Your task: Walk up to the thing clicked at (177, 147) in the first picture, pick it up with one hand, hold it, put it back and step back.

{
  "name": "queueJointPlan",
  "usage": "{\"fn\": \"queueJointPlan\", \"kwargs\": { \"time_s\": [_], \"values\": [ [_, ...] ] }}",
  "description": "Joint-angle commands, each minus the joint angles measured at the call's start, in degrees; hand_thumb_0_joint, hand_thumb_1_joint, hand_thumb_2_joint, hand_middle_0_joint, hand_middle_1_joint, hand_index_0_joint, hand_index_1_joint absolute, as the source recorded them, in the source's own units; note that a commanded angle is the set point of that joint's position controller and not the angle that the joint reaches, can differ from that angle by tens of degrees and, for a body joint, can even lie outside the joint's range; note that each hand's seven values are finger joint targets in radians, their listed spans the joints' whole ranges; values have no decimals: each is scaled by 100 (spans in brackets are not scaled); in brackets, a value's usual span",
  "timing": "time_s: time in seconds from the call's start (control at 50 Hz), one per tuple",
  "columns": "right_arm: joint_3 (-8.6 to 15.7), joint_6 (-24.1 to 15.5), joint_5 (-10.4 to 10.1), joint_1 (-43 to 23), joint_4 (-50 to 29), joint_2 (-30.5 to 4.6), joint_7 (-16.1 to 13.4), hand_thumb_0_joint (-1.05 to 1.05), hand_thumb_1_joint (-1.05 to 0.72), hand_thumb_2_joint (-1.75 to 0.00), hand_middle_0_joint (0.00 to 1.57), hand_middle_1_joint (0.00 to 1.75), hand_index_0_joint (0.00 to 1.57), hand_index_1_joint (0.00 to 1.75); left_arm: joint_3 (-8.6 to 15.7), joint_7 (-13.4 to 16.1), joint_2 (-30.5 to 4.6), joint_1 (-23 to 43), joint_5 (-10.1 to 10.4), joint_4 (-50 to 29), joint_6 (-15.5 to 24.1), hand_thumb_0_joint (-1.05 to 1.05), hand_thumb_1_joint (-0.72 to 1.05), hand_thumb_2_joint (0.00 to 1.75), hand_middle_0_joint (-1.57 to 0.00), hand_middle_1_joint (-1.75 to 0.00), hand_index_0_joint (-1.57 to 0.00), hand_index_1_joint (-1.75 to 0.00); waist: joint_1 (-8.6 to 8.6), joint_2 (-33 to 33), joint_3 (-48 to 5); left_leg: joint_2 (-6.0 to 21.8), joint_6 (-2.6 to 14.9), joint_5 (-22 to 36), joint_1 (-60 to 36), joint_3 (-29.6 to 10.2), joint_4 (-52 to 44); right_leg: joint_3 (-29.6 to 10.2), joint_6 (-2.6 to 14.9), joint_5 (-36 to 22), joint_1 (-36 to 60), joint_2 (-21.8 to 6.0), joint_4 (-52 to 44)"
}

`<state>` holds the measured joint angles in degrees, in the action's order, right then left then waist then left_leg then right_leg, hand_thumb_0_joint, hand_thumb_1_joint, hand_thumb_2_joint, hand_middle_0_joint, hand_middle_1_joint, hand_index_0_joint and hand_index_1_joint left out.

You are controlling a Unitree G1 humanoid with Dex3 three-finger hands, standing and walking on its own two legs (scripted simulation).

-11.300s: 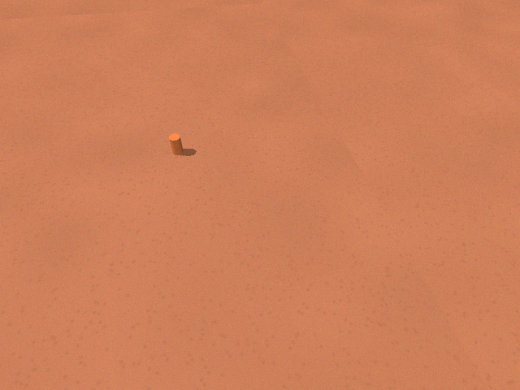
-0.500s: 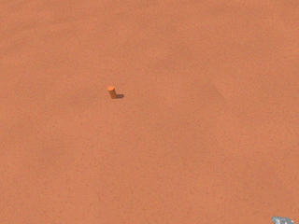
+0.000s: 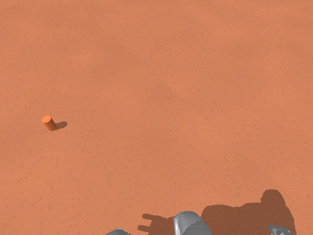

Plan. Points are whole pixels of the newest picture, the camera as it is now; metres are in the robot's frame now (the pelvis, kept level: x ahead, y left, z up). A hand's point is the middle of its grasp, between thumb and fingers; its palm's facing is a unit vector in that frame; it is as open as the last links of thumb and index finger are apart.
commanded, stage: walk up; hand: left
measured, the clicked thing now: (49, 123) +0.95 +0.66 -0.70
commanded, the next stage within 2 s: none
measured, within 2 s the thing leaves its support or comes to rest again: neither
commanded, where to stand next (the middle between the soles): +0.56 +0.89 m, yaw -60 degrees
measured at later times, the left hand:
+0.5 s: hand out of the picture +0.33 +0.48 -0.12, palm faces -0.25 -0.75 -0.61, open 7.4 cm
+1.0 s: hand out of the picture +0.51 +0.62 -0.12, palm faces -0.41 -0.65 -0.64, open 7.4 cm
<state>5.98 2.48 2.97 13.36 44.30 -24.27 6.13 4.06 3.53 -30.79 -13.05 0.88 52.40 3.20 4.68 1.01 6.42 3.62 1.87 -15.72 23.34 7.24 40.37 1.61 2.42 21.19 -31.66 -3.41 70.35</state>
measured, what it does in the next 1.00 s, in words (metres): steps to the left, turning right: right foot, then left foot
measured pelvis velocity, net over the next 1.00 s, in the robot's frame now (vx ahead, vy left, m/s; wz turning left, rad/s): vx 0.31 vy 0.37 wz -0.51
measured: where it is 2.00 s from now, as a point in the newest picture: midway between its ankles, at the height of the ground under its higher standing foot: (8, 192)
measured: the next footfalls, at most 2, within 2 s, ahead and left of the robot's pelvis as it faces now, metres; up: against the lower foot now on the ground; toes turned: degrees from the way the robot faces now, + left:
right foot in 0.24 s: +0.19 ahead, -0.05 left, +0.00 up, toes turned -19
left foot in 0.54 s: +0.39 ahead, +0.35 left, +0.00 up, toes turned -16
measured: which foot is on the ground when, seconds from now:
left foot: down 0.00-0.24, up 0.26-0.52, down 0.54-0.84, up 0.86-1.00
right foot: up 0.00-0.22, down 0.24-0.56, up 0.58-0.82, down 0.84-1.00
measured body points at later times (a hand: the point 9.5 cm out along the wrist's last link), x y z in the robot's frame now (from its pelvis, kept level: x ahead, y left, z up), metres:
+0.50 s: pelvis +0.19 +0.18 -0.03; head +0.21 +0.14 +0.42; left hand +0.35 +0.51 -0.09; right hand +0.26 -0.18 -0.12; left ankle +0.33 +0.34 -0.69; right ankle +0.15 -0.03 -0.71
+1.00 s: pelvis +0.31 +0.37 -0.03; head +0.32 +0.30 +0.42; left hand +0.53 +0.66 -0.08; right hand +0.24 +0.03 -0.16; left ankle +0.40 +0.47 -0.64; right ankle +0.31 +0.21 -0.72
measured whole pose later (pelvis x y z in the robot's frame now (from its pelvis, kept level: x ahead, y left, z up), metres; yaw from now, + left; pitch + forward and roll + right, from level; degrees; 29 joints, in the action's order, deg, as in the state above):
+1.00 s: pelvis +0.31 +0.37 -0.03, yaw -29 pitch -2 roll -1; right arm 6.2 7.3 4.5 13.3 38.4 -27.2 4.4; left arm 3.3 6.8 -24.6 -21.0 -1.6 44.3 3.3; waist 1.2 -9.0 7.8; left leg 3.4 -0.3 -25.5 39.3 -2.4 78.9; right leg 3.2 1.7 19.4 -29.3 -2.5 50.1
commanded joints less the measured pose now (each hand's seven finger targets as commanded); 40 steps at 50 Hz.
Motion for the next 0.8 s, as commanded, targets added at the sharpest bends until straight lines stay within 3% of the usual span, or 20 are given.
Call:
{"fn": "queueJointPlan", "kwargs": {
  "time_s": [0.0,0.04,0.12,0.16,0.18,0.2,0.22,0.24,0.26,0.32,0.38,0.44,0.48,0.52,0.54,0.56,0.6,0.66,0.72,0.78],
  "values": [
    [383,-302,78,-245,-750,-1266,-105,0,-90,-90,20,30,20,30,309,-18,-1055,-660,-14,-97,-40,0,90,90,-20,-30,-20,-30,-34,-1263,-624,1159,673,-1235,-1344,-1646,-2381,13,-143,-125,-588,-346,-1156],
    [381,-270,73,-83,-798,-1298,-100,0,-90,-90,20,30,20,30,327,-35,-1096,-353,-31,-230,-66,0,90,90,-20,-30,-20,-30,116,-1018,-431,1252,636,-1070,-1332,-1421,-2507,200,-139,-210,-483,-328,-1666],
    [375,-189,110,-268,-1037,-1346,-76,0,-90,-90,20,30,20,30,398,-49,-1032,-534,-25,-331,-118,0,90,90,-20,-30,-20,-30,-110,-622,-453,1297,314,-902,-776,-947,-2379,343,-1,-504,465,-370,-2235],
    [398,-151,151,-508,-1157,-1368,-78,0,-90,-90,20,30,20,30,477,-20,-1044,-1005,-14,-287,-115,0,90,90,-20,-30,-20,-30,-432,-438,-501,985,-129,207,-54,-267,-1529,594,121,-522,1734,-252,-2892],
    [396,-143,165,-748,-1254,-1394,-103,0,-90,-90,20,30,20,30,567,29,-1088,-1947,-11,-88,-121,0,90,90,-20,-30,-20,-30,-964,-52,-798,704,-359,1308,491,138,-225,669,215,-547,2909,-86,-3402],
    [348,-175,129,-616,-1310,-1192,-158,0,-90,-90,20,30,20,30,698,123,-1322,-2723,-23,60,-127,0,90,90,-20,-30,-20,-30,-1355,847,-1262,344,-500,1404,1381,255,1694,97,399,-470,4215,-180,-3809],
    [228,-165,192,-376,-1392,-970,-196,0,-90,-90,20,30,20,30,819,268,-1665,-2765,-106,-80,-123,0,90,90,-20,-30,-20,-30,-1319,1690,-1127,-236,-770,-1929,3005,-86,2986,-2054,1006,326,4845,-1506,-4284],
    [330,-95,185,-106,-1460,-1345,-208,0,-90,-90,20,30,20,30,758,370,-1788,-1865,-14,-621,-71,0,90,90,-20,-30,-20,-30,-814,799,-1174,30,-896,-2075,3288,-1588,3975,-4266,1651,881,4067,-2700,-4901],
    [430,-22,132,-336,-1435,-1646,-216,0,-90,-90,20,30,20,30,691,480,-1830,-1140,61,-898,11,0,90,90,-20,-30,-20,-30,-586,38,-908,273,-856,-1712,3170,-2088,4610,-4729,2034,1102,3175,-3067,-5282],
    [391,26,73,-204,-1194,-1614,-152,0,-90,-90,20,30,20,30,494,536,-1571,-381,-22,-1042,179,0,90,90,-20,-30,-20,-30,-17,-505,-556,484,-394,-823,2185,-1861,3423,-2428,1142,-270,1768,-1772,-4642],
    [376,94,75,181,-1073,-1501,33,0,-90,-90,20,30,20,30,494,429,-1653,-213,-200,-1063,279,0,90,90,-20,-30,-20,-30,101,421,-586,251,-164,-384,1098,-1286,2564,-1081,868,-1952,680,-1028,-3880],
    [411,87,24,-181,-1284,-1428,84,0,-90,-90,20,30,20,30,596,397,-1923,-338,-274,-1085,307,0,90,90,-20,-30,-20,-30,-90,908,-702,175,-96,-79,735,-925,1789,-999,893,-1799,399,-1009,-3598],
    [531,88,30,59,-1218,-1344,99,0,-90,-90,20,30,20,30,634,372,-1896,-242,-322,-1102,206,0,90,90,-20,-30,-20,-30,133,857,-836,137,-1,-514,-200,-723,1332,-988,836,-674,-374,-962,-3418],
    [708,41,170,1269,-869,-1518,39,0,-90,-90,20,30,20,30,499,400,-1364,74,-423,-1164,128,0,90,90,-20,-30,-20,-30,935,-296,-1137,-183,-5,-1043,-1968,-711,414,-348,415,-64,-1637,-356,-1308],
    [770,-60,265,1393,-916,-2041,-47,0,-90,-90,20,30,20,30,294,419,-620,-125,-348,-1266,108,0,90,90,-20,-30,-20,-30,888,-2600,-882,966,88,-1072,-1595,-2507,-1144,243,146,1603,-2298,755,390],
    [804,-139,74,601,-1056,-2456,-171,0,-90,-90,20,30,20,30,244,574,-727,-222,-221,-1248,122,0,90,90,-20,-30,-20,-30,438,-3178,-888,1750,685,-1231,-1160,-4655,-2386,-489,272,1723,-2409,620,1137],
    [678,-149,83,-115,-1309,-1877,-277,0,-90,-90,20,30,20,30,265,519,-988,-606,-117,-810,199,0,90,90,-20,-30,-20,-30,98,-1651,-698,1618,895,-795,-836,-3686,-1775,-405,161,888,-2032,169,1064],
    [512,-168,138,-430,-1331,-1469,-333,0,-90,-90,20,30,20,30,368,378,-1067,-1232,-47,-344,142,0,90,90,-20,-30,-20,-30,-104,-1726,-932,1157,1128,845,-937,-2192,-878,33,31,721,-1233,-75,168],
    [389,-122,268,-474,-1471,-1293,-335,0,-90,-90,20,30,20,30,341,328,-794,-1385,-52,-418,103,0,90,90,-20,-30,-20,-30,-139,-1561,-911,1277,1283,1639,-427,-1650,-710,317,80,715,-245,-105,-986],
    [289,10,246,-1134,-1724,-1184,-303,0,-90,-90,20,30,20,30,473,375,-758,-2557,-111,-222,137,0,90,90,-20,-30,-20,-30,-886,-904,-1174,820,741,1480,905,-788,636,137,294,-732,2160,3,-3236]
  ]
}}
